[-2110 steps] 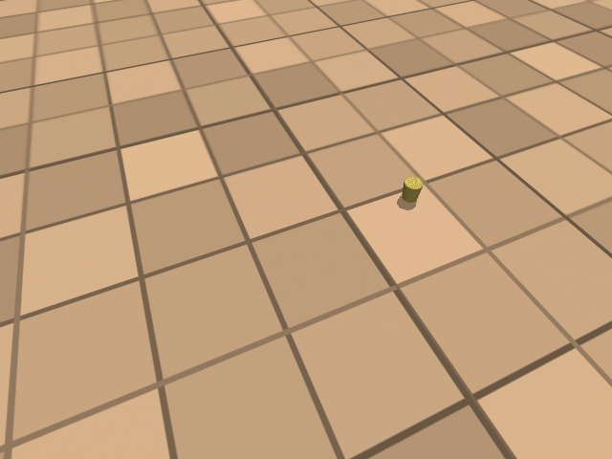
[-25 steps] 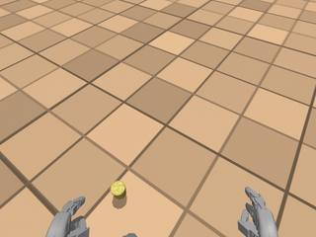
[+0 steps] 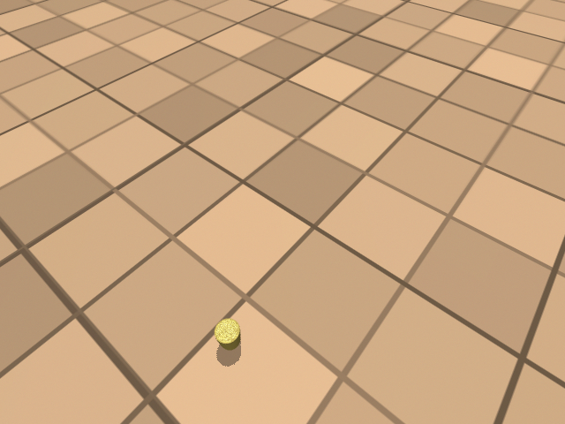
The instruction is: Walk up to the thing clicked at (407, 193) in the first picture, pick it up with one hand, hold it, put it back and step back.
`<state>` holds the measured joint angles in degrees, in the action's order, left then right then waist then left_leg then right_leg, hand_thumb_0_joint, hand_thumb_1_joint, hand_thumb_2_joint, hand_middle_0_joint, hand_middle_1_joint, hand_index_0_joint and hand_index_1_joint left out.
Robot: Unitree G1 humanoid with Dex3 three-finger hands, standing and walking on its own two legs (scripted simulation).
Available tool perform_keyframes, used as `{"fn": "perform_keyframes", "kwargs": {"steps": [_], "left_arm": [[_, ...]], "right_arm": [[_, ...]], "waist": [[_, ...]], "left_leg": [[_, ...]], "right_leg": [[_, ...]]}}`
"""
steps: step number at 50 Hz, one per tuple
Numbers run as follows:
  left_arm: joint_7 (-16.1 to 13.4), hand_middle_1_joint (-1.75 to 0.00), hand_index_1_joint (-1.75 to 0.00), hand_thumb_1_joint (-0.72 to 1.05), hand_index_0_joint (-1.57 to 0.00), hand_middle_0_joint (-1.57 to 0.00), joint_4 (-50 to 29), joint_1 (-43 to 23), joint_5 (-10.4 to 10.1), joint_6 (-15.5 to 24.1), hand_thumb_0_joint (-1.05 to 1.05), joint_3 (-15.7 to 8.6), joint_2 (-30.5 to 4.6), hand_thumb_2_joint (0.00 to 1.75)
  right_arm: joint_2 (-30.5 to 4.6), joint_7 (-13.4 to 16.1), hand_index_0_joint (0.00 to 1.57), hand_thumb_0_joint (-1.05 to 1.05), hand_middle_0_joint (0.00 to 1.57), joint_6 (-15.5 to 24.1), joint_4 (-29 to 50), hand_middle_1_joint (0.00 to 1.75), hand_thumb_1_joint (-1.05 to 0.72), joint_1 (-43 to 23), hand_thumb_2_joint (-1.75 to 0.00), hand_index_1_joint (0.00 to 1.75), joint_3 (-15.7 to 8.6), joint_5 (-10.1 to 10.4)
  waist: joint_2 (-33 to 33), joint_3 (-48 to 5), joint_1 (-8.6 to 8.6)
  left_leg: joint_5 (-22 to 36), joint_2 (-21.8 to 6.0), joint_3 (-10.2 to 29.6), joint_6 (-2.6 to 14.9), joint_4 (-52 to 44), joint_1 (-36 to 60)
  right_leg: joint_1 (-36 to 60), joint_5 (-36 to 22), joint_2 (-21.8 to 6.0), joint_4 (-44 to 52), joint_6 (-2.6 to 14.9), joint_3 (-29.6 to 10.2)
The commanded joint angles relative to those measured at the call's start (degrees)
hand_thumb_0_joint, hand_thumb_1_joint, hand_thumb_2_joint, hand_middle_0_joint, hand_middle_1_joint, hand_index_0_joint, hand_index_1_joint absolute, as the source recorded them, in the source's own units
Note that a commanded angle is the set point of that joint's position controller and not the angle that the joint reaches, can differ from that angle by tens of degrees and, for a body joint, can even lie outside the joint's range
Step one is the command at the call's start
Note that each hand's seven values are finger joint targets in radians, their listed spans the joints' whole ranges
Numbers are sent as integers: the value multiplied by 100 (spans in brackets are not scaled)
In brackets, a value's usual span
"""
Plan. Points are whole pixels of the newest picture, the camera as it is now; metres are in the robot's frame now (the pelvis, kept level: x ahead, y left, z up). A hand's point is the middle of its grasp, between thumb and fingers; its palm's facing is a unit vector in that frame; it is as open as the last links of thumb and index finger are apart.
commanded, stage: stand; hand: left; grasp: from above
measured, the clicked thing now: (228, 335) +0.48 +0.22 -0.72
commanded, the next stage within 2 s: none
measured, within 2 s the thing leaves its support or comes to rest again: neither
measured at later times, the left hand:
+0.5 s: hand out of the picture +0.04 +0.24 -0.15, palm faces +0.03 -0.94 -0.34, open 7.4 cm
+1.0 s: hand out of the picture +0.06 +0.24 -0.15, palm faces +0.01 -0.94 -0.33, open 7.4 cm
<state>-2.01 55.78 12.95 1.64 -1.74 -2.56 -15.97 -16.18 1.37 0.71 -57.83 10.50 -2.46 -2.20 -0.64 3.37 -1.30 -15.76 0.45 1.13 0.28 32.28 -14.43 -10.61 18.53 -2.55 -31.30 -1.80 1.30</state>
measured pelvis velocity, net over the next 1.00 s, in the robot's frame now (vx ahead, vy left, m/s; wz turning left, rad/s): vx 0.00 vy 0.00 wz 0.00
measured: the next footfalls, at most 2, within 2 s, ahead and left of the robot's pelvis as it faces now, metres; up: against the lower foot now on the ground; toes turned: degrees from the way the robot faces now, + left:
none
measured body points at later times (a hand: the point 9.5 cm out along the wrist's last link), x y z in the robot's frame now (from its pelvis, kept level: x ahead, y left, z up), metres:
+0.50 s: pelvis -0.01 +0.00 +0.01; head -0.01 -0.01 +0.46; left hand +0.04 +0.29 -0.12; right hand +0.06 -0.28 -0.13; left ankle +0.02 +0.12 -0.73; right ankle -0.02 -0.14 -0.73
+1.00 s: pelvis +0.00 +0.00 +0.01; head +0.00 -0.01 +0.46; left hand +0.06 +0.29 -0.12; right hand +0.06 -0.29 -0.13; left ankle +0.02 +0.12 -0.73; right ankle -0.02 -0.14 -0.73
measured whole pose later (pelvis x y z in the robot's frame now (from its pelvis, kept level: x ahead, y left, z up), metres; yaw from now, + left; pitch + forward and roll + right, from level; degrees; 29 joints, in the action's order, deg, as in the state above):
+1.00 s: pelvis +0.00 +0.00 +0.01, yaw +0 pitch -3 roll +0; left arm -0.8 66.5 7.0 0.9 -0.2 -1.7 -17.4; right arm -18.1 0.8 0.5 -65.6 7.0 -0.9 -1.0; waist -1.0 3.7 -0.3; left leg -9.5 -0.1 1.1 -0.3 20.1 -7.4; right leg -3.7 12.0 -1.9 -18.9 -1.5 1.4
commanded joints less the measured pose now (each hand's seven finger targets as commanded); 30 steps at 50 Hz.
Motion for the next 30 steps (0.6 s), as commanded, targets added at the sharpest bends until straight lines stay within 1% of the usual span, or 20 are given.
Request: {"fn": "perform_keyframes", "kwargs": {"steps": [1,2,3,5,6,7,9,11,12,14,15,16,17,18,19,21,22,24,27,30], "left_arm": [[-85,-30,-30,90,-20,-20,-80,-304,10,224,0,-200,-1021,90],[-89,-30,-30,90,-20,-20,1,-305,11,219,0,-195,-1024,90],[-83,-30,-30,90,-20,-20,99,-297,13,216,0,-174,-1019,90],[-81,-30,-30,90,-20,-20,241,-294,16,217,0,-174,-1065,90],[-75,-30,-30,90,-20,-20,304,-327,23,216,0,-164,-1070,90],[-74,-30,-30,90,-20,-20,350,-324,27,218,0,-162,-1075,90],[-63,-30,-30,90,-20,-20,441,-380,32,218,0,-148,-1067,90],[-54,-30,-30,90,-20,-20,513,-398,34,232,0,-135,-1073,90],[-57,-30,-30,90,-20,-20,543,-421,30,230,0,-148,-1126,90],[-46,-30,-30,90,-20,-20,592,-426,27,241,0,-143,-1137,90],[-45,-30,-30,90,-20,-20,617,-443,34,238,0,-131,-1125,90],[-46,-30,-30,90,-20,-20,632,-493,17,238,0,-147,-1156,90],[-41,-30,-30,90,-20,-20,651,-491,17,245,0,-134,-1135,90],[-32,-30,-30,90,-20,-20,662,-513,19,252,0,-123,-1137,90],[-27,-30,-30,90,-20,-20,657,-553,9,256,0,-139,-1173,90],[-18,-30,-30,90,-20,-20,692,-560,16,261,0,-133,-1185,90],[-9,-30,-30,90,-20,-20,707,-550,12,259,0,-120,-1172,90],[-10,-30,-30,90,-20,-20,709,-576,11,267,0,-128,-1223,90],[-7,-30,-30,90,-20,-20,728,-627,-9,271,0,-133,-1255,90],[-5,-30,-30,90,-20,-20,755,-629,-17,284,0,-121,-1255,90]], "right_arm": [[-1056,91,20,0,20,107,177,30,-90,-245,-90,30,-183,39],[-1070,94,20,0,20,100,128,30,-90,-250,-90,30,-185,44],[-1053,91,20,0,20,95,59,30,-90,-261,-90,30,-170,57],[-1075,90,20,0,20,80,-28,30,-90,-272,-90,30,-163,72],[-1065,84,20,0,20,73,-63,30,-90,-285,-90,30,-151,67],[-1096,86,20,0,20,68,-71,30,-90,-377,-90,30,-159,69],[-1074,75,20,0,20,60,-141,30,-90,-366,-90,30,-138,74],[-1063,58,20,0,20,49,-193,30,-90,-409,-90,30,-127,75],[-1111,59,20,0,20,45,-210,30,-90,-415,-90,30,-148,72],[-1113,57,20,0,20,53,-250,30,-90,-428,-90,30,-139,73],[-1121,47,20,0,20,54,-249,30,-90,-496,-90,30,-139,83],[-1115,52,20,0,20,48,-284,30,-90,-435,-90,30,-138,78],[-1091,42,20,0,20,53,-299,30,-90,-482,-90,30,-123,75],[-1109,26,20,0,20,46,-298,30,-90,-490,-90,30,-121,85],[-1152,30,20,0,20,50,-320,30,-90,-456,-90,30,-132,81],[-1154,23,20,0,20,53,-331,30,-90,-519,-90,30,-128,75],[-1177,24,20,0,20,52,-347,30,-90,-504,-90,30,-117,91],[-1190,18,20,0,20,52,-361,30,-90,-559,-90,30,-111,94],[-1190,18,20,0,20,52,-403,30,-90,-494,-90,30,-89,94],[-1213,11,20,0,20,58,-417,30,-90,-509,-90,30,-75,102]], "waist": [[9,-391,44],[-35,-376,36],[-34,-291,40],[3,-245,30],[7,-155,39],[13,-158,9],[-4,-68,39],[42,-23,25],[57,-43,44],[25,-81,30],[30,-39,27],[4,-21,56],[24,-9,24],[40,26,45],[38,-47,63],[56,-79,48],[15,-63,58],[6,-90,42],[58,-122,64],[82,-171,52]], "left_leg": [[1329,-522,541,208,-908,575],[1340,-556,554,214,-963,575],[1202,-535,548,176,-1053,610],[1095,-562,588,172,-1190,627],[882,-542,581,147,-1276,565],[865,-583,611,174,-1309,608],[704,-561,604,143,-1415,552],[642,-555,598,127,-1460,584],[592,-572,611,142,-1482,588],[649,-585,597,150,-1499,594],[693,-568,612,120,-1532,623],[537,-573,586,133,-1536,563],[550,-589,607,127,-1561,579],[506,-579,605,113,-1581,557],[491,-601,613,134,-1591,526],[590,-603,598,126,-1566,570],[509,-596,601,120,-1600,561],[636,-598,593,117,-1578,613],[617,-621,588,124,-1590,613],[857,-628,564,130,-1552,664]], "right_leg": [[183,-1195,-336,909,245,-388],[263,-1199,-340,950,232,-357],[235,-1109,-334,1016,221,-377],[309,-1047,-332,1109,204,-344],[307,-944,-318,1158,194,-336],[307,-968,-343,1186,210,-329],[323,-888,-341,1253,199,-333],[295,-806,-352,1349,190,-345],[303,-776,-359,1385,200,-351],[365,-881,-395,1425,207,-380],[321,-802,-368,1457,196,-340],[356,-794,-394,1471,197,-384],[347,-755,-393,1476,206,-377],[317,-668,-379,1515,189,-358],[417,-763,-406,1526,199,-390],[404,-751,-420,1545,209,-397],[404,-742,-409,1569,202,-395],[402,-830,-413,1576,201,-385],[445,-826,-442,1573,216,-419],[485,-942,-454,1605,213,-420]]}}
